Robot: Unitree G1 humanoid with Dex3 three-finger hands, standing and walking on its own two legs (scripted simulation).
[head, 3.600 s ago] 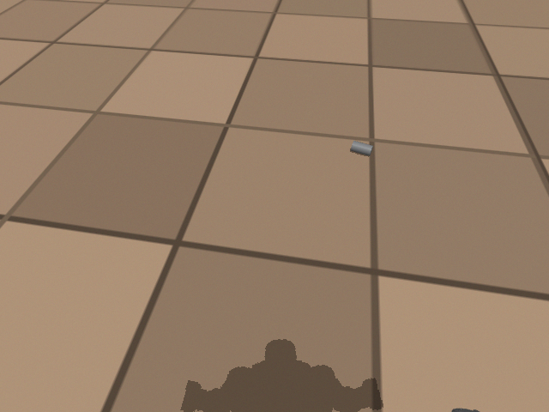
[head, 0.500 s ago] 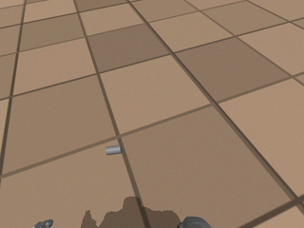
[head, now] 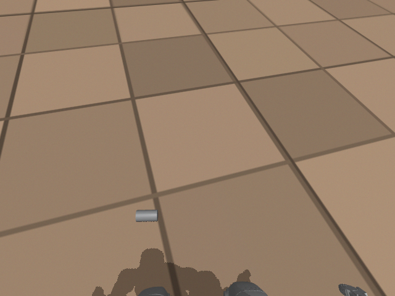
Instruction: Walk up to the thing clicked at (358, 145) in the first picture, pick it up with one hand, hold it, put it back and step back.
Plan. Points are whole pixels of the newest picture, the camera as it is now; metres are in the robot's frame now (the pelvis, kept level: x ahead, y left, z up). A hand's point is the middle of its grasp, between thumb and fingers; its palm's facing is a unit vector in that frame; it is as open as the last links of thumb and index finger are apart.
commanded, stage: walk up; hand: left
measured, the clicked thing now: (147, 215) +0.57 +0.24 -0.73
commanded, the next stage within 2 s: none
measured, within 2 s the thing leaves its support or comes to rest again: neither
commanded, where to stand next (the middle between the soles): +0.18 -0.02 m, yaw -1 degrees
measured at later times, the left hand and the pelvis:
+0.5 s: hand (94, 266) +0.20 +0.24 -0.13, palm faces -0.02 -0.92 -0.40, open 7.4 cm; pelvis +0.11 -0.02 +0.00, yaw +0 degrees
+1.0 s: hand (94, 256) +0.22 +0.25 -0.14, palm faces +0.01 -0.94 -0.33, open 7.4 cm; pelvis +0.16 +0.00 +0.02, yaw +1 degrees
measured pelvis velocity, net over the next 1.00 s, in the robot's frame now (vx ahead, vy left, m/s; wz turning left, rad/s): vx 0.16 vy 0.00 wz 0.01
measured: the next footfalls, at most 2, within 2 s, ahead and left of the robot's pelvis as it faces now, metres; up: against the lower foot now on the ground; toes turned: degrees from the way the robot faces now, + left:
right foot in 0.30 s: +0.22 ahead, -0.14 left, +0.00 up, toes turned -1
left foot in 0.58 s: +0.21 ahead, +0.12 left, +0.00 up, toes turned +2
